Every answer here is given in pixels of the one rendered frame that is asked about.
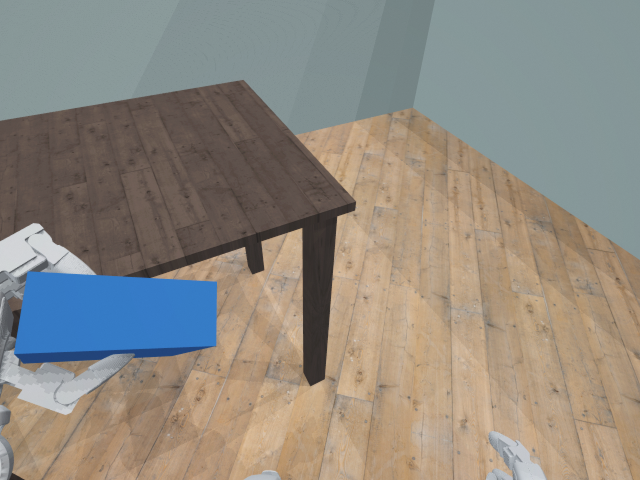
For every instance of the left robot hand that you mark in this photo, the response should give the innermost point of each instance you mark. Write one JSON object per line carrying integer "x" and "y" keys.
{"x": 50, "y": 386}

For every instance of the table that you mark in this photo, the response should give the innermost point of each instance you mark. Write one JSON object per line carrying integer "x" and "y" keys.
{"x": 144, "y": 186}

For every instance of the sponge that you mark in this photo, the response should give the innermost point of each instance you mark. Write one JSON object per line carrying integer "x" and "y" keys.
{"x": 79, "y": 317}

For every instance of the robot left shin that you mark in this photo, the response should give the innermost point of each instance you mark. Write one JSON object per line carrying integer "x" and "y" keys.
{"x": 269, "y": 472}

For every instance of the right robot hand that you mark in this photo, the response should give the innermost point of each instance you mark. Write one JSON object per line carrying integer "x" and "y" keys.
{"x": 517, "y": 459}

